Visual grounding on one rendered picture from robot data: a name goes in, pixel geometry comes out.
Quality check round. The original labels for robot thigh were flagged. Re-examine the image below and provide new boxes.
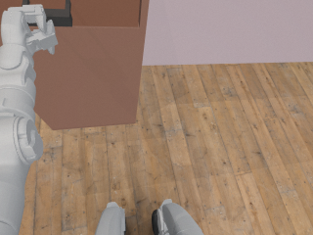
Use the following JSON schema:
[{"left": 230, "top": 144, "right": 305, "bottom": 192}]
[
  {"left": 94, "top": 207, "right": 126, "bottom": 235},
  {"left": 156, "top": 203, "right": 204, "bottom": 235}
]

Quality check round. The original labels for robot left forearm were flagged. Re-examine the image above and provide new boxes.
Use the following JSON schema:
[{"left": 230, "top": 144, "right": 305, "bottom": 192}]
[{"left": 0, "top": 43, "right": 36, "bottom": 124}]

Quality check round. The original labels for robot right thigh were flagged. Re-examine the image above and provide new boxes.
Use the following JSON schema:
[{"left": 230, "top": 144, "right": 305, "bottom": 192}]
[{"left": 156, "top": 203, "right": 204, "bottom": 235}]

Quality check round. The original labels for drawer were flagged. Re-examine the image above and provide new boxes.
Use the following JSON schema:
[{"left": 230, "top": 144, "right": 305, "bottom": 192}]
[{"left": 0, "top": 0, "right": 140, "bottom": 27}]

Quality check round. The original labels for handle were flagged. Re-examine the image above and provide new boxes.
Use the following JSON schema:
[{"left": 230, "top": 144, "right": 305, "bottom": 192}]
[{"left": 22, "top": 0, "right": 72, "bottom": 27}]

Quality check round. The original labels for left robot upper arm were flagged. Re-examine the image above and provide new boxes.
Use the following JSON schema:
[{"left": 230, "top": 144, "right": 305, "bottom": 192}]
[{"left": 0, "top": 117, "right": 44, "bottom": 235}]

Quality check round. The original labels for robot left thigh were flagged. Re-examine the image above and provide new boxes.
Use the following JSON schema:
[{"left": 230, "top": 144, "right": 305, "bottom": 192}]
[{"left": 94, "top": 207, "right": 126, "bottom": 235}]

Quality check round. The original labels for robot left hand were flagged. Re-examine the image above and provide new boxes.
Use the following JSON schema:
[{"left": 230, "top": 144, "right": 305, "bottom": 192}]
[{"left": 1, "top": 4, "right": 59, "bottom": 57}]

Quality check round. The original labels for cabinet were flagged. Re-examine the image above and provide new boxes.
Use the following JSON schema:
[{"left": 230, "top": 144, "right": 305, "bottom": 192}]
[{"left": 0, "top": 0, "right": 150, "bottom": 130}]

